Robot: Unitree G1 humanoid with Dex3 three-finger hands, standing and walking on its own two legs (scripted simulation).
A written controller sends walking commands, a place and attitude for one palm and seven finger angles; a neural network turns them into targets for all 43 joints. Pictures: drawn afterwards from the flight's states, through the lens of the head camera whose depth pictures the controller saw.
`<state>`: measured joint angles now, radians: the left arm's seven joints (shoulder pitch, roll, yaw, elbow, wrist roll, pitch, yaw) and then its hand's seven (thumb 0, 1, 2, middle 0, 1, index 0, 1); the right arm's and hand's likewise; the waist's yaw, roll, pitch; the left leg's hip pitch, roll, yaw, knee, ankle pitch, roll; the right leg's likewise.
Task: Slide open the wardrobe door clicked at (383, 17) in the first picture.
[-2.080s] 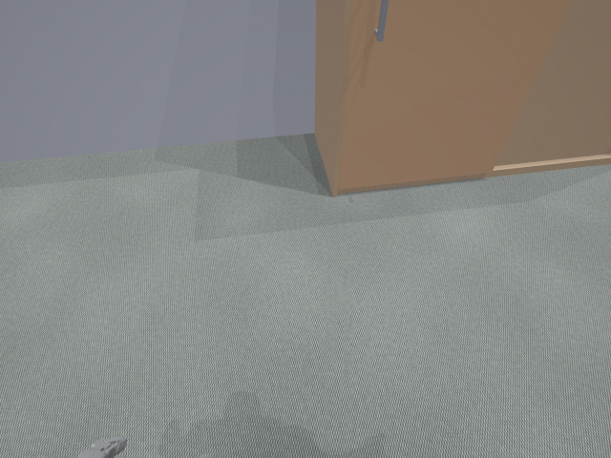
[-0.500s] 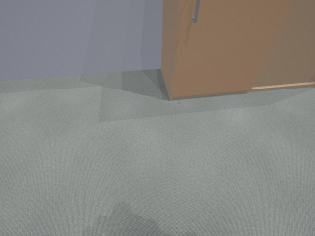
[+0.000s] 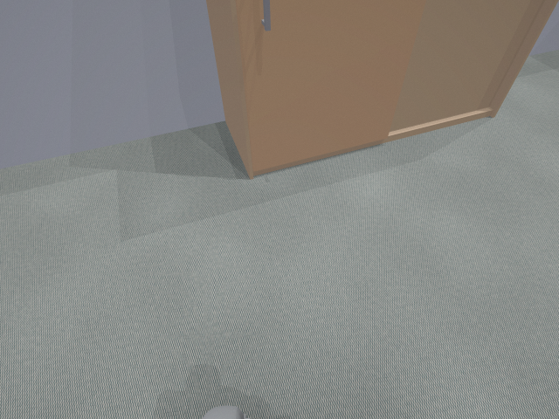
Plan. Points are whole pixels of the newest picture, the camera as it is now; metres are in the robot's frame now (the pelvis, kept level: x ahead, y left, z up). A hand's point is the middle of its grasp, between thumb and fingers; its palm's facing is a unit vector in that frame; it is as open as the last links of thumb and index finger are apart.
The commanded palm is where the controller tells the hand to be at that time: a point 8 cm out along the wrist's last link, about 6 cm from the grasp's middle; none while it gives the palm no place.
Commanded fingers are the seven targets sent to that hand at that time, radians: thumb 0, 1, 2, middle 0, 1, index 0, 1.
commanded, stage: walk to a spot facing it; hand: left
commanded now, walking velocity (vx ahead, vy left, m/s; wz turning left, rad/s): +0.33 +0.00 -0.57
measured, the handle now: out of the picture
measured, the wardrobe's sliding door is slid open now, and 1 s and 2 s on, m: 0.00 0.00 0.00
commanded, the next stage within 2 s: turn to face it in 1.74 s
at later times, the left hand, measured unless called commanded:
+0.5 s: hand (160, 331) +0.28 +0.26 -0.16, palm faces -0.22 -0.95 -0.21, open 7.4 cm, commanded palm none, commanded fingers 0.00 0.90 0.90 -0.20 -0.30 -0.20 -0.30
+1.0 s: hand (289, 233) +0.53 +0.03 -0.16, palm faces -0.53 -0.83 -0.17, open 7.3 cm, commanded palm none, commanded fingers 0.00 0.90 0.90 -0.20 -0.30 -0.20 -0.30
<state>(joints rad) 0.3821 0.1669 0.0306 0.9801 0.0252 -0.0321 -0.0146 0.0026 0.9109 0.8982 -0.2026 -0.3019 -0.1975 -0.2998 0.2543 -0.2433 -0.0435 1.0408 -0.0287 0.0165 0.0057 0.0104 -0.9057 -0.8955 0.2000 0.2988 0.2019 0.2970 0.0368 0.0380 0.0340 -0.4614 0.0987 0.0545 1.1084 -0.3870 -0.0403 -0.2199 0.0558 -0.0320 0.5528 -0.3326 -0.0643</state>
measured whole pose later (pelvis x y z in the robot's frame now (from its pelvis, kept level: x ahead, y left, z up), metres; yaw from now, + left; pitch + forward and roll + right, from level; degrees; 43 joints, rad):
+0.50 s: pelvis +0.18 +0.07 +0.01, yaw -18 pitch +0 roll -1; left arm 0.26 0.26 0.10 0.97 0.04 0.01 -0.04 0.01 0.92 0.90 -0.20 -0.30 -0.19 -0.30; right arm 0.24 -0.15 -0.03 0.97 -0.03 -0.08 -0.02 0.00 -0.91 -0.90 0.20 0.30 0.20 0.30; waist 0.03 -0.05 0.02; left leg -0.23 0.08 0.21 0.48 -0.24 0.03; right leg -0.55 -0.05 -0.04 1.24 -0.27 -0.01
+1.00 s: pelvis +0.34 -0.05 +0.00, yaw -30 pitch -1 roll +0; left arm 0.13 0.15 0.04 0.97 0.01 -0.05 -0.01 0.00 0.91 0.90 -0.20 -0.30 -0.20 -0.30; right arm 0.39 -0.15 -0.04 1.10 -0.03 -0.01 -0.01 0.01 -0.91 -0.90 0.20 0.30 0.20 0.30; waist -0.07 0.01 0.08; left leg -0.42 0.16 0.09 1.24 -0.37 -0.04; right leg -0.31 0.02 -0.13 0.55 -0.23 -0.08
